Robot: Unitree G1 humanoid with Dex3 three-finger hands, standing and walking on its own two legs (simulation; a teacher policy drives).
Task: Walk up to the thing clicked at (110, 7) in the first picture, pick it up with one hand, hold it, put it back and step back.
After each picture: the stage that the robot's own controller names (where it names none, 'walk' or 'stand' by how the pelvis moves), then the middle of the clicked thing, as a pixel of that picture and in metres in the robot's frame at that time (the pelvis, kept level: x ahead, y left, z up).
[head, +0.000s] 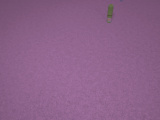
stand; (109, 13) +1.97 -0.28 -0.66
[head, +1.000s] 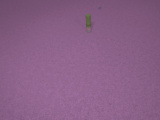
walk; (88, 23) +1.85 +0.10 -0.64
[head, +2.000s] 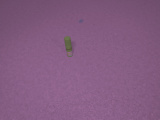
walk; (68, 47) +1.30 +0.28 -0.65
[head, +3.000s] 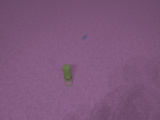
walk; (67, 75) +0.86 +0.24 -0.65
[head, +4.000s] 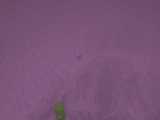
walk; (60, 114) +0.51 +0.19 -0.63
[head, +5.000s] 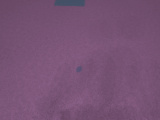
stand; out of the picture +0.38 +0.20 -0.65
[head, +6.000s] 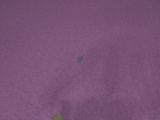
walk; out of the picture +0.39 +0.21 -0.65
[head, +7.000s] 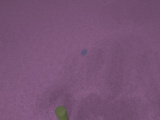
stand; (62, 116) +0.41 +0.21 -0.62
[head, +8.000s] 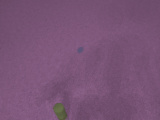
walk; (61, 114) +0.43 +0.21 -0.62
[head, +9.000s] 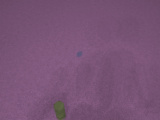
stand; (60, 113) +0.48 +0.20 -0.63
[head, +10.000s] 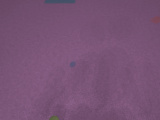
walk; out of the picture +0.43 +0.22 -0.65
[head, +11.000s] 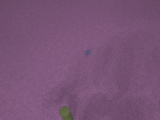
stand; (67, 117) +0.41 +0.22 -0.63
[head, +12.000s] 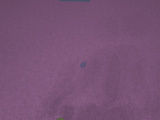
stand; out of the picture +0.40 +0.19 -0.65
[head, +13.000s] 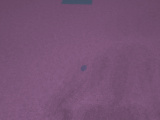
stand; out of the picture +0.39 +0.21 -0.66
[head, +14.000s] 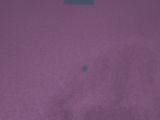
stand; out of the picture +0.39 +0.21 -0.66
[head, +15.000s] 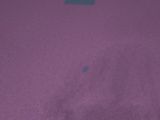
stand; out of the picture +0.38 +0.20 -0.66
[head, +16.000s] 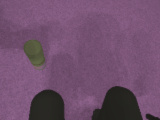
go down; (36, 57) +0.48 +0.19 -0.31
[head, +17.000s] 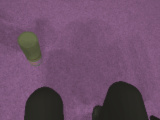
go down; (32, 51) +0.49 +0.19 -0.27
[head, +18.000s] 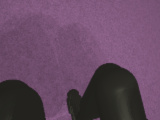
close in; out of the picture +0.49 +0.24 -0.18
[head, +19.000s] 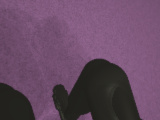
close; out of the picture +0.48 +0.26 -0.17
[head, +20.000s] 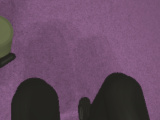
lift; out of the picture +0.41 +0.25 -0.10
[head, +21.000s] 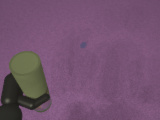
hold; (35, 87) +0.32 +0.17 +0.05
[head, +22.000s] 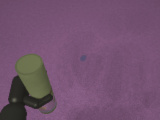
hold; (40, 88) +0.32 +0.16 +0.04
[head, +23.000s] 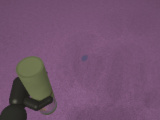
hold; (40, 90) +0.32 +0.17 +0.04
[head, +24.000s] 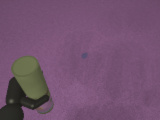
crouch; (36, 89) +0.32 +0.18 +0.02
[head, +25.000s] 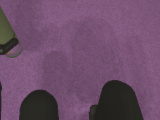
crouch; (1, 33) +0.49 +0.21 -0.04
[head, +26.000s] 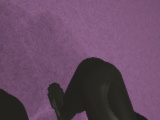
lower; out of the picture +0.48 +0.27 -0.18
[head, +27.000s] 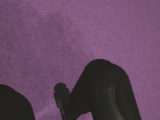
lower; out of the picture +0.48 +0.27 -0.17
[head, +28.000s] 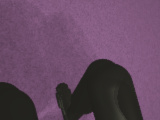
lower; out of the picture +0.47 +0.26 -0.17
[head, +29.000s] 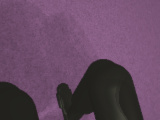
lower; out of the picture +0.46 +0.26 -0.18
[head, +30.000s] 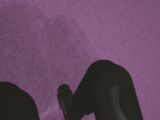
draw back; out of the picture +0.46 +0.25 -0.17
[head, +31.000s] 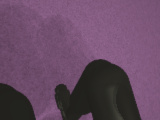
withdraw; out of the picture +0.46 +0.25 -0.18
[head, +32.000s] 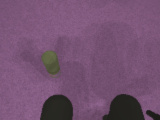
walk; (52, 66) +0.47 +0.18 -0.35
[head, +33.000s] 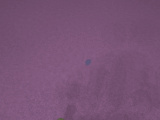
stand; out of the picture +0.39 +0.17 -0.60
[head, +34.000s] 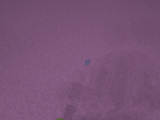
stand; out of the picture +0.40 +0.18 -0.60
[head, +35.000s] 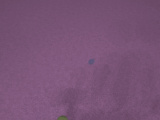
stand; out of the picture +0.40 +0.17 -0.62
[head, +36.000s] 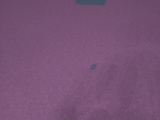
stand; out of the picture +0.41 +0.17 -0.66
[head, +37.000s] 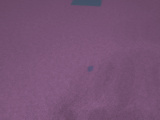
stand; out of the picture +0.39 +0.19 -0.66
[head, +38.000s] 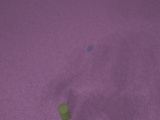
walk; (65, 114) +0.42 +0.17 -0.65
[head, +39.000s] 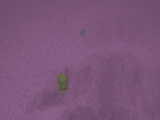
walk; (63, 85) +0.64 +0.16 -0.64
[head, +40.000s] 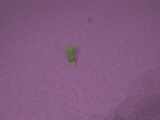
stand; (71, 57) +0.99 +0.25 -0.63
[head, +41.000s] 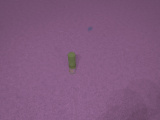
stand; (72, 63) +1.00 +0.17 -0.64
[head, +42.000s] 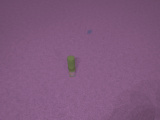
stand; (71, 66) +1.00 +0.17 -0.66
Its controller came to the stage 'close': yes
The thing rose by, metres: 0.69
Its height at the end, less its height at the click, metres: +0.00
